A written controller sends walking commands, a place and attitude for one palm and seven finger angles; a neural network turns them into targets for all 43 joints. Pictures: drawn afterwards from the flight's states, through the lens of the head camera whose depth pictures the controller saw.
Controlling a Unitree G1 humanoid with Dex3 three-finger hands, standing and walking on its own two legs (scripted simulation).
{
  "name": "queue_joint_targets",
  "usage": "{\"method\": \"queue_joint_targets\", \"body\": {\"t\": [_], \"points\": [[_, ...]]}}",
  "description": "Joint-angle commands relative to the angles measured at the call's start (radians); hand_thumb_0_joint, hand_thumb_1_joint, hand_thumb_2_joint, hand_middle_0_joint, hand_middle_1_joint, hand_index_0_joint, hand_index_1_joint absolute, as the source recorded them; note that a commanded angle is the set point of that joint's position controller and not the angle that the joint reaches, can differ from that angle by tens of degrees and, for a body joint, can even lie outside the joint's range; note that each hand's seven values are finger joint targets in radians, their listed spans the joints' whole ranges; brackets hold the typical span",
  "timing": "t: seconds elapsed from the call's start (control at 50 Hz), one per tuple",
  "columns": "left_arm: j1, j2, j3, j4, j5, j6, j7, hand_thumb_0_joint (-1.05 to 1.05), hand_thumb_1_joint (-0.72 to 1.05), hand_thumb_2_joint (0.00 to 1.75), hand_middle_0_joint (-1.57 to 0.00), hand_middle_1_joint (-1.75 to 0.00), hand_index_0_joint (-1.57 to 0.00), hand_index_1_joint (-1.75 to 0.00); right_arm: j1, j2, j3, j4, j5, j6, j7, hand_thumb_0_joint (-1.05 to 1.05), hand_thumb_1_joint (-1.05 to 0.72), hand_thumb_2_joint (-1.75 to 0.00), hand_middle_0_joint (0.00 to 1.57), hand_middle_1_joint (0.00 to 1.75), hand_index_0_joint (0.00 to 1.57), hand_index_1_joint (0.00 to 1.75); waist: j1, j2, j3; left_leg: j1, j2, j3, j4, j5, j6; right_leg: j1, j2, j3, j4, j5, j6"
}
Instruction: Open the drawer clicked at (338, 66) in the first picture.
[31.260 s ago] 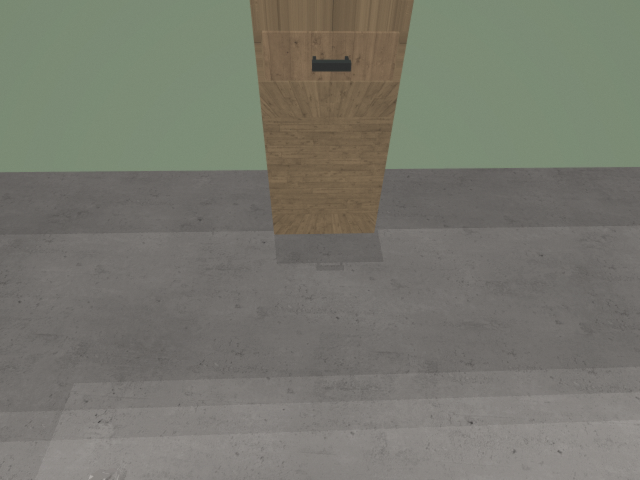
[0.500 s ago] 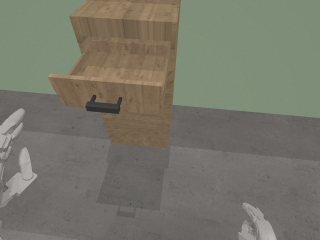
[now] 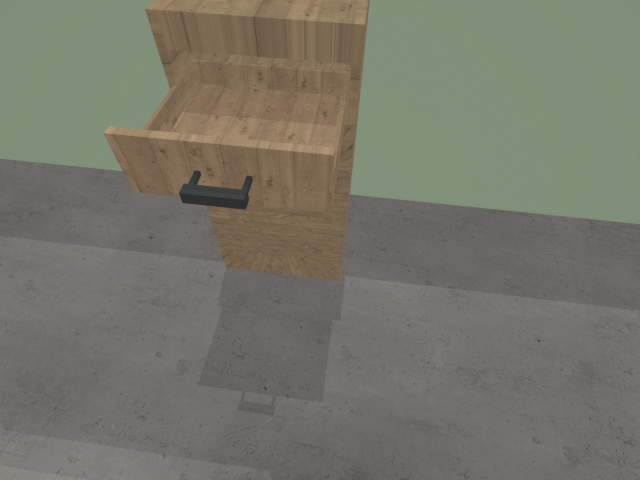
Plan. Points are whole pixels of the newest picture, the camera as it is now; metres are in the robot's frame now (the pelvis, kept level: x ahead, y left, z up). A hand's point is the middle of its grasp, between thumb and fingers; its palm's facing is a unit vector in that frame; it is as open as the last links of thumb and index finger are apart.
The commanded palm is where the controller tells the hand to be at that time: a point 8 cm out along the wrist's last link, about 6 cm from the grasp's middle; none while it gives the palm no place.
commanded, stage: let the arm hang, fingers relaxed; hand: left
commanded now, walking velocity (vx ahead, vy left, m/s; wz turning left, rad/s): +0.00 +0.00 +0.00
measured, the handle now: (218, 187) +0.56 +0.22 -0.01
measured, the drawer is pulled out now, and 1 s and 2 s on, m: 0.30 0.30 0.30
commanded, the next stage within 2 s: look to check the result in 0.58 s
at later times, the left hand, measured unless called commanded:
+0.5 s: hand out of the picture +0.02 +0.18 -0.17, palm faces +0.03 -0.98 -0.20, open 7.3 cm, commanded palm none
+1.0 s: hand out of the picture +0.02 +0.16 -0.17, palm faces +0.02 -0.98 -0.19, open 7.4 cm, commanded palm none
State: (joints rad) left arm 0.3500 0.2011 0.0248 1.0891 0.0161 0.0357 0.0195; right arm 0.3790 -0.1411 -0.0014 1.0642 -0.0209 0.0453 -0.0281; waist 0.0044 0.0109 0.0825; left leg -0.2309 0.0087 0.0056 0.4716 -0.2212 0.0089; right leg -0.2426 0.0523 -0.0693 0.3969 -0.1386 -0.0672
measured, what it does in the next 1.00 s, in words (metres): stands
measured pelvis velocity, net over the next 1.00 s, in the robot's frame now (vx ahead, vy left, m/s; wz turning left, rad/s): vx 0.03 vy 0.00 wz -0.02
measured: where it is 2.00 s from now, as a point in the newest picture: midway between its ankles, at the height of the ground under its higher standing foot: outside the picture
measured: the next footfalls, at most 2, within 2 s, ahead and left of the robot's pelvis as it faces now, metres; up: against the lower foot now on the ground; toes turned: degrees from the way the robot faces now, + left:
none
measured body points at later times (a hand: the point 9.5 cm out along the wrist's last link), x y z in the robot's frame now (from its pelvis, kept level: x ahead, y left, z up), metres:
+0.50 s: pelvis +0.01 +0.01 +0.00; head +0.02 +0.00 +0.45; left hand +0.02 +0.23 -0.16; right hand -0.01 -0.18 -0.17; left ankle +0.02 +0.11 -0.74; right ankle +0.05 -0.08 -0.74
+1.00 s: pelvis +0.03 +0.00 +0.00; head +0.05 -0.01 +0.45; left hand +0.02 +0.21 -0.16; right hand +0.00 -0.20 -0.16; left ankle +0.02 +0.11 -0.74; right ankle +0.05 -0.08 -0.74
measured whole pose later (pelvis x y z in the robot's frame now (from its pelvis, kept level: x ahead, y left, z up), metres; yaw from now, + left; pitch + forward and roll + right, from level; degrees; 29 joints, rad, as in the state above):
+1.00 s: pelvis +0.03 +0.00 +0.00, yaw -1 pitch -2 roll +0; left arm 0.27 0.12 0.01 1.14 0.01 0.00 0.03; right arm 0.32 -0.11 0.00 1.12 -0.01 0.01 -0.05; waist -0.01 0.02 0.08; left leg -0.14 0.01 0.03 0.41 -0.24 0.01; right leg -0.19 0.05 -0.04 0.38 -0.17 -0.06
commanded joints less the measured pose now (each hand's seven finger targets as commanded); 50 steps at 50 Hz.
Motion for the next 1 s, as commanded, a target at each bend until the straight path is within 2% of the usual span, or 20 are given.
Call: {"method": "queue_joint_targets", "body": {"t": [0.0,0.1,0.3,0.4,0.52,0.6,0.68,0.8,0.86,0.94,0.98], "points": [[0.003,0.076,0.012,-0.018,-0.007,-0.032,0.010,0.00,0.90,0.90,-0.20,-0.30,-0.20,-0.30,0.074,-0.080,-0.014,-0.015,0.006,-0.030,-0.010,0.00,-0.90,-0.90,0.20,0.30,0.20,0.30,-0.010,0.002,-0.002,-0.045,0.067,-0.085,-0.120,-0.107,0.046,0.008,-0.133,0.178,-0.131,-0.248,-0.009],[0.025,0.055,0.010,0.014,-0.007,-0.032,0.014,0.00,0.90,0.90,-0.20,-0.30,-0.20,-0.30,0.098,-0.060,-0.010,0.014,0.006,-0.036,-0.014,0.00,-0.90,-0.90,0.20,0.30,0.20,0.30,-0.007,-0.010,0.008,-0.049,0.073,-0.088,-0.138,-0.093,0.049,0.014,-0.129,0.167,-0.111,-0.212,-0.006],[0.015,0.023,0.015,0.015,-0.002,-0.033,0.018,0.00,0.90,0.90,-0.20,-0.30,-0.20,-0.30,0.087,-0.038,-0.014,0.022,0.004,-0.045,-0.017,0.00,-0.90,-0.90,0.20,0.30,0.20,0.30,-0.005,0.027,0.065,-0.080,0.082,-0.104,-0.176,-0.127,0.049,-0.001,-0.117,0.148,-0.072,-0.154,0.001],[0.008,0.022,0.017,0.012,-0.002,-0.039,0.018,0.00,0.90,0.90,-0.20,-0.30,-0.20,-0.30,0.077,-0.029,-0.016,0.018,0.005,-0.048,-0.016,0.00,-0.90,-0.90,0.20,0.30,0.20,0.30,-0.007,0.014,0.041,-0.051,0.070,-0.082,-0.149,-0.069,0.047,0.011,-0.129,0.163,-0.087,-0.137,0.000],[0.001,0.019,0.012,0.009,-0.003,-0.045,0.020,0.00,0.90,0.90,-0.20,-0.30,-0.20,-0.30,0.056,-0.036,-0.018,0.017,0.009,-0.048,-0.017,0.00,-0.90,-0.90,0.20,0.30,0.20,0.30,-0.012,0.006,0.030,0.008,0.080,-0.072,-0.142,-0.007,0.040,0.002,-0.125,0.161,-0.087,-0.082,0.001],[-0.009,0.030,0.013,0.013,-0.004,-0.044,0.018,0.00,0.90,0.90,-0.20,-0.30,-0.20,-0.30,0.046,-0.040,-0.017,0.023,0.009,-0.047,-0.016,0.00,-0.90,-0.90,0.20,0.30,0.20,0.30,-0.013,-0.003,0.036,0.006,0.072,-0.067,-0.144,-0.019,0.038,0.013,-0.132,0.167,-0.102,-0.109,0.003],[-0.005,0.030,0.011,0.017,-0.005,-0.048,0.019,0.00,0.90,0.90,-0.20,-0.30,-0.20,-0.30,0.038,-0.043,-0.016,0.029,0.011,-0.049,-0.017,0.00,-0.90,-0.90,0.20,0.30,0.20,0.30,-0.012,-0.004,0.009,0.034,0.075,-0.059,-0.140,0.018,0.035,0.039,-0.133,0.166,-0.102,-0.061,0.003],[-0.005,0.029,0.009,0.029,-0.007,-0.047,0.019,0.00,0.90,0.90,-0.20,-0.30,-0.20,-0.30,0.031,-0.044,-0.014,0.039,0.011,-0.048,-0.019,0.00,-0.90,-0.90,0.20,0.30,0.20,0.30,-0.010,0.020,0.013,0.044,0.076,-0.060,-0.144,0.034,0.032,0.047,-0.135,0.166,-0.105,-0.045,0.002],[-0.010,0.029,0.010,0.029,-0.007,-0.047,0.020,0.00,0.90,0.90,-0.20,-0.30,-0.20,-0.30,0.037,-0.045,-0.014,0.041,0.011,-0.047,-0.019,0.00,-0.90,-0.90,0.20,0.30,0.20,0.30,-0.013,0.000,0.011,0.047,0.079,-0.056,-0.143,0.030,0.031,0.048,-0.135,0.162,-0.109,-0.052,0.003],[-0.009,0.027,0.009,0.032,-0.007,-0.048,0.021,0.00,0.90,0.90,-0.20,-0.30,-0.20,-0.30,0.033,-0.042,-0.014,0.046,0.011,-0.045,-0.020,0.00,-0.90,-0.90,0.20,0.30,0.20,0.30,-0.012,0.015,0.017,0.052,0.077,-0.053,-0.138,0.041,0.030,0.049,-0.137,0.161,-0.110,-0.037,0.003],[-0.010,0.026,0.010,0.032,-0.008,-0.048,0.021,0.00,0.90,0.90,-0.20,-0.30,-0.20,-0.30,0.035,-0.044,-0.013,0.046,0.010,-0.047,-0.021,0.00,-0.90,-0.90,0.20,0.30,0.20,0.30,-0.012,0.004,0.004,0.054,0.079,-0.053,-0.140,0.051,0.029,0.064,-0.136,0.161,-0.105,-0.016,0.002]]}}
